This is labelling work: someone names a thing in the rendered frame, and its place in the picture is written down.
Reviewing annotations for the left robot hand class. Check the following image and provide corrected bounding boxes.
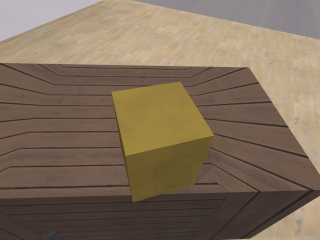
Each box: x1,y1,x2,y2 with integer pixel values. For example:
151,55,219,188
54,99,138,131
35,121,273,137
42,230,63,240

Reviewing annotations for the pedestal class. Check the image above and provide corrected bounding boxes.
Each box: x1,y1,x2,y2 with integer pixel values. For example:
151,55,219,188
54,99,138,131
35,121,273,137
0,63,320,240

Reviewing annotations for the carton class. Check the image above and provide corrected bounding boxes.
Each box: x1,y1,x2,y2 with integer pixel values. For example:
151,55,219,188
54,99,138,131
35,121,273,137
111,81,214,203

